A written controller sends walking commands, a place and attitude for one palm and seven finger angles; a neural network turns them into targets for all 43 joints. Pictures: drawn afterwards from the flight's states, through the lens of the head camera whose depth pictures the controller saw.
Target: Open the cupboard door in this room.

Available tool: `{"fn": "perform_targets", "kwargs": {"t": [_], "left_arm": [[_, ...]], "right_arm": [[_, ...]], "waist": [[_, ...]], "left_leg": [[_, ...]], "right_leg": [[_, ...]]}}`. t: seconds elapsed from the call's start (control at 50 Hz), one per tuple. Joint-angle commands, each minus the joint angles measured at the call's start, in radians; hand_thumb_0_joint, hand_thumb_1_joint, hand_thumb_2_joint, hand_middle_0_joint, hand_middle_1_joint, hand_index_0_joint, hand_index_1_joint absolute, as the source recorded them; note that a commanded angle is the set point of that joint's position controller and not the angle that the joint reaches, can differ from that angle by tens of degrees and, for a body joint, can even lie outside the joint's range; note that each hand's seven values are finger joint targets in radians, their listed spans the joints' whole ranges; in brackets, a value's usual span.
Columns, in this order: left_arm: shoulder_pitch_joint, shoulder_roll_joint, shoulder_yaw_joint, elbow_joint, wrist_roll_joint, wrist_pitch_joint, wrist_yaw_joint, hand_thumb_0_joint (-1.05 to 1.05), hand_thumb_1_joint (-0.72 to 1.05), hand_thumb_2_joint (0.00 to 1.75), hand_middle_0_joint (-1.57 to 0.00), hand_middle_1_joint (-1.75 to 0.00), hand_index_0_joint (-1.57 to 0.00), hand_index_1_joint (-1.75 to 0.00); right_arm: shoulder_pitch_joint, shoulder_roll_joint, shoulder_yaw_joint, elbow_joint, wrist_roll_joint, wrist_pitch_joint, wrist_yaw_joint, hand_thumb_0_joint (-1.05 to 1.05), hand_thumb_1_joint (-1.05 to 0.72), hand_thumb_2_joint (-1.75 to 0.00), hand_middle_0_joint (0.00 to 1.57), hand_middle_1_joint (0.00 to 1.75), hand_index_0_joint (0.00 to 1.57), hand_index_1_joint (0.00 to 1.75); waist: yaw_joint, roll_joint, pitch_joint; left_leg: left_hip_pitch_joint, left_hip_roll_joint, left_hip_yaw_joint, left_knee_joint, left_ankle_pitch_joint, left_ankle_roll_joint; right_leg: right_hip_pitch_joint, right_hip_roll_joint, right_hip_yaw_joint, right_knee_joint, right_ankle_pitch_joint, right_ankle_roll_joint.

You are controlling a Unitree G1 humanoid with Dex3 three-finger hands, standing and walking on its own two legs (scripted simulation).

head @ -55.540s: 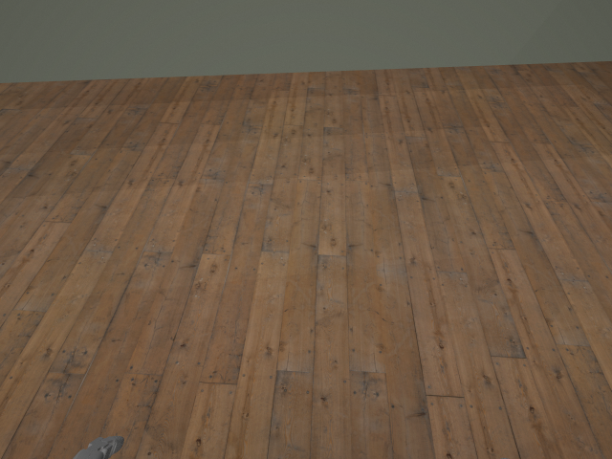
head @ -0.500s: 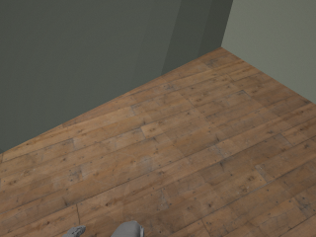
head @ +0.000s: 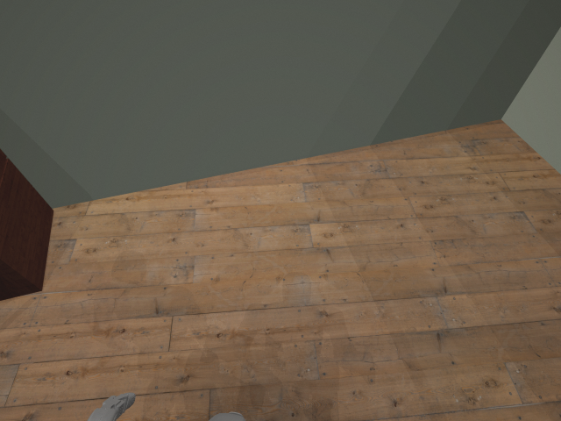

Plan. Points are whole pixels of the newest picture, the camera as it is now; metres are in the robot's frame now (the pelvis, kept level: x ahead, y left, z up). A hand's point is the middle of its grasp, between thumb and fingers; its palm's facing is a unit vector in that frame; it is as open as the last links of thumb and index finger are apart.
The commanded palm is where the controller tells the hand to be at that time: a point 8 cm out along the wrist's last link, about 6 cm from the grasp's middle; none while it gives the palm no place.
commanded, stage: turn to face it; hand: left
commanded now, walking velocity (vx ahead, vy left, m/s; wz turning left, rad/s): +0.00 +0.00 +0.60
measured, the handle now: out of the picture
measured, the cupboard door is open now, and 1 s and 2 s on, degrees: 44 44 44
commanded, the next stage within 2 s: take the last steps up to it in 1.76 s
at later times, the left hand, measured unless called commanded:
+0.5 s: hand out of the picture +0.02 +0.23 -0.16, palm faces +0.34 -0.91 -0.24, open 7.4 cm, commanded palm none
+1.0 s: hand out of the picture -0.07 +0.19 -0.18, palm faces +0.62 -0.76 -0.21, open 7.4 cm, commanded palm none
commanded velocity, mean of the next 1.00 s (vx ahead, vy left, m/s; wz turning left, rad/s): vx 0.00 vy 0.00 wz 0.60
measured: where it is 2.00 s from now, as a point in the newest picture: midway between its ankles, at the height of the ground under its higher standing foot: outside the picture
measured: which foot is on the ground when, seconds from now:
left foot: down 0.00-0.00, up 0.02-0.26, down 0.28-0.62, up 0.64-0.92, down 0.94-1.00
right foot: down 0.00-0.28, up 0.30-0.60, down 0.62-0.92, up 0.94-1.00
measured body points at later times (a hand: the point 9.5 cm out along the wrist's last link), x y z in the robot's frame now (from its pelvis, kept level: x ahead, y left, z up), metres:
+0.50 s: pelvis +0.00 +0.00 +0.01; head +0.04 +0.03 +0.45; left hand +0.01 +0.28 -0.14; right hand +0.17 -0.21 -0.12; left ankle +0.00 +0.12 -0.73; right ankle +0.04 -0.15 -0.67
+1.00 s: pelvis +0.01 +0.00 -0.01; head +0.03 +0.05 +0.44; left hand -0.10 +0.23 -0.17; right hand +0.26 -0.15 -0.12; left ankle -0.03 +0.09 -0.73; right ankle +0.06 -0.15 -0.69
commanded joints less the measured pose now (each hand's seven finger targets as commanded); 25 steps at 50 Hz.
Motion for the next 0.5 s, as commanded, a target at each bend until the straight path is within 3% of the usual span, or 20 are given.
{"fn": "perform_targets", "kwargs": {"t": [0.0,0.02,0.04,0.06,0.08,0.1,0.12,0.16,0.2,0.22,0.24,0.26,0.28,0.3,0.32,0.34,0.38,0.44,0.48], "left_arm": [[0.041,0.187,0.04,-0.058,0.01,-0.023,0.022,0.0,0.9,0.9,-0.2,-0.3,-0.2,-0.3],[-0.004,0.148,0.035,-0.071,0.011,-0.029,0.021,0.0,0.9,0.9,-0.2,-0.3,-0.2,-0.3],[-0.028,0.123,0.032,-0.077,0.01,-0.027,0.023,0.0,0.9,0.9,-0.2,-0.3,-0.2,-0.3],[-0.027,0.109,0.023,-0.075,0.01,-0.03,0.023,0.0,0.9,0.9,-0.2,-0.3,-0.2,-0.3],[0.002,0.107,0.02,-0.065,0.01,-0.034,0.021,0.0,0.9,0.9,-0.2,-0.3,-0.2,-0.3],[0.024,0.116,0.025,-0.055,0.013,-0.037,0.022,0.0,0.9,0.9,-0.2,-0.3,-0.2,-0.3],[0.064,0.128,0.029,-0.043,0.013,-0.038,0.021,0.0,0.9,0.9,-0.2,-0.3,-0.2,-0.3],[0.113,0.162,0.039,-0.024,0.016,-0.037,0.021,0.0,0.9,0.9,-0.2,-0.3,-0.2,-0.3],[0.111,0.177,0.044,-0.015,0.01,-0.035,0.014,0.0,0.9,0.9,-0.2,-0.3,-0.2,-0.3],[0.094,0.173,0.046,-0.017,0.002,-0.032,0.01,0.0,0.9,0.9,-0.2,-0.3,-0.2,-0.3],[0.08,0.15,0.039,-0.029,-0.003,-0.029,0.005,0.0,0.9,0.9,-0.2,-0.3,-0.2,-0.3],[0.061,0.078,0.025,-0.072,-0.011,-0.023,0.0,0.0,0.9,0.9,-0.2,-0.3,-0.2,-0.3],[-0.03,0.079,0.014,-0.098,-0.003,-0.011,0.008,0.0,0.9,0.9,-0.2,-0.3,-0.2,-0.3],[-0.039,0.083,0.018,-0.112,-0.003,-0.007,0.01,0.0,0.9,0.9,-0.2,-0.3,-0.2,-0.3],[-0.064,0.077,0.022,-0.09,0.004,-0.002,0.013,0.0,0.9,0.9,-0.2,-0.3,-0.2,-0.3],[-0.053,0.079,0.022,-0.072,0.005,-0.002,0.009,0.0,0.9,0.9,-0.2,-0.3,-0.2,-0.3],[-0.025,0.071,0.024,-0.053,0.002,0.004,0.001,0.0,0.9,0.9,-0.2,-0.3,-0.2,-0.3],[-0.023,0.062,0.02,-0.046,-0.001,0.004,-0.003,0.0,0.9,0.9,-0.2,-0.3,-0.2,-0.3],[-0.014,0.053,0.019,-0.048,-0.003,0.004,-0.001,0.0,0.9,0.9,-0.2,-0.3,-0.2,-0.3]], "right_arm": [[-0.076,-0.139,-0.048,-0.125,-0.001,-0.026,0.011,0.0,-0.9,-0.9,0.2,0.3,0.2,0.3],[-0.044,-0.124,-0.051,-0.102,-0.004,-0.02,0.016,0.0,-0.9,-0.9,0.2,0.3,0.2,0.3],[-0.036,-0.114,-0.052,-0.085,-0.001,-0.013,0.02,0.0,-0.9,-0.9,0.2,0.3,0.2,0.3],[-0.049,-0.107,-0.043,-0.082,0.0,-0.014,0.023,0.0,-0.9,-0.9,0.2,0.3,0.2,0.3],[-0.066,-0.089,-0.034,-0.087,0.003,-0.015,0.026,0.0,-0.9,-0.9,0.2,0.3,0.2,0.3],[-0.076,-0.076,-0.029,-0.094,0.007,-0.018,0.026,0.0,-0.9,-0.9,0.2,0.3,0.2,0.3],[-0.104,-0.065,-0.021,-0.097,0.009,-0.023,0.027,0.0,-0.9,-0.9,0.2,0.3,0.2,0.3],[-0.119,-0.05,-0.011,-0.102,0.013,-0.034,0.028,0.0,-0.9,-0.9,0.2,0.3,0.2,0.3],[-0.069,-0.06,-0.011,-0.089,0.011,-0.039,0.025,0.0,-0.9,-0.9,0.2,0.3,0.2,0.3],[-0.024,-0.082,-0.016,-0.076,0.01,-0.043,0.024,0.0,-0.9,-0.9,0.2,0.3,0.2,0.3],[0.032,-0.14,-0.031,-0.067,0.007,-0.05,0.022,0.0,-0.9,-0.9,0.2,0.3,0.2,0.3],[0.109,-0.253,-0.06,-0.061,-0.002,-0.056,0.012,0.0,-0.9,-0.9,0.2,0.3,0.2,0.3],[0.177,-0.296,-0.069,-0.032,-0.003,-0.048,-0.001,0.0,-0.9,-0.9,0.2,0.3,0.2,0.3],[0.155,-0.296,-0.064,-0.037,-0.01,-0.047,-0.006,0.0,-0.9,-0.9,0.2,0.3,0.2,0.3],[0.113,-0.246,-0.054,-0.048,-0.009,-0.054,-0.013,0.0,-0.9,-0.9,0.2,0.3,0.2,0.3],[0.058,-0.225,-0.046,-0.058,-0.008,-0.057,-0.02,0.0,-0.9,-0.9,0.2,0.3,0.2,0.3],[0.013,-0.202,-0.036,-0.064,-0.006,-0.057,-0.024,0.0,-0.9,-0.9,0.2,0.3,0.2,0.3],[0.004,-0.211,-0.041,-0.065,-0.008,-0.054,-0.023,0.0,-0.9,-0.9,0.2,0.3,0.2,0.3],[-0.01,-0.216,-0.046,-0.068,-0.011,-0.046,-0.019,0.0,-0.9,-0.9,0.2,0.3,0.2,0.3]], "waist": [[0.022,-0.23,-0.041],[-0.008,-0.224,-0.042],[-0.022,-0.232,-0.055],[-0.019,-0.246,-0.031],[-0.007,-0.25,-0.035],[0.002,-0.243,-0.055],[0.028,-0.214,-0.078],[0.049,-0.18,-0.105],[0.026,-0.179,-0.123],[-0.002,-0.158,-0.134],[-0.035,-0.03,-0.172],[-0.08,0.275,-0.195],[-0.112,0.252,-0.201],[-0.093,0.166,-0.169],[-0.084,0.192,-0.146],[-0.054,0.213,-0.127],[-0.027,0.193,-0.095],[-0.022,0.167,-0.106],[-0.018,0.162,-0.109]], "left_leg": [[-0.207,0.023,0.023,0.509,-0.266,0.002],[-0.193,0.031,0.044,0.573,-0.21,-0.006],[-0.184,0.045,0.066,0.587,-0.185,-0.017],[-0.183,0.062,0.088,0.543,-0.188,-0.028],[-0.167,0.055,0.113,0.472,-0.188,-0.037],[-0.147,0.056,0.135,0.377,-0.2,-0.042],[-0.126,0.048,0.161,0.284,-0.204,-0.043],[-0.074,0.032,0.194,0.127,-0.191,-0.035],[0.048,0.007,0.219,-0.029,-0.068,-0.024],[0.147,0.011,0.205,-0.128,0.038,-0.012],[0.307,0.096,0.094,-0.185,0.225,0.024],[0.446,0.377,-0.286,-0.214,0.596,0.172],[0.423,0.452,-0.347,-0.217,0.729,0.272],[0.333,0.445,-0.301,-0.227,0.522,0.283],[0.291,0.364,-0.301,-0.253,0.443,0.246],[0.255,0.325,-0.248,-0.247,0.408,0.214],[0.198,0.262,-0.183,-0.262,0.345,0.177],[0.174,0.239,-0.188,-0.27,0.248,0.175],[0.134,0.233,-0.222,-0.273,0.169,0.176]], "right_leg": [[0.056,-0.409,0.348,-0.401,-0.119,-0.2],[0.031,-0.344,0.274,-0.368,-0.061,-0.181],[0.061,-0.302,0.188,-0.323,0.079,-0.161],[0.08,-0.283,0.099,-0.284,0.244,-0.156],[0.111,-0.265,0.047,-0.257,0.376,-0.149],[0.164,-0.273,0.019,-0.224,0.475,-0.15],[0.22,-0.276,0.01,-0.187,0.568,-0.149],[0.277,-0.3,-0.001,-0.118,0.662,-0.145],[0.235,-0.284,-0.047,-0.043,0.638,-0.1],[0.172,-0.271,-0.077,0.018,0.582,-0.063],[0.035,-0.236,-0.12,0.157,0.432,-0.011],[-0.245,-0.094,-0.158,0.388,-0.174,0.07],[-0.303,-0.068,-0.038,0.53,-0.348,0.057],[-0.287,-0.083,0.011,0.573,-0.301,0.043],[-0.303,-0.077,0.016,0.586,-0.233,0.041],[-0.295,-0.081,0.034,0.586,-0.173,0.047],[-0.239,-0.057,0.031,0.529,-0.11,0.044],[-0.165,-0.024,0.018,0.377,-0.122,0.037],[-0.09,0.0,0.003,0.255,-0.123,0.03]]}}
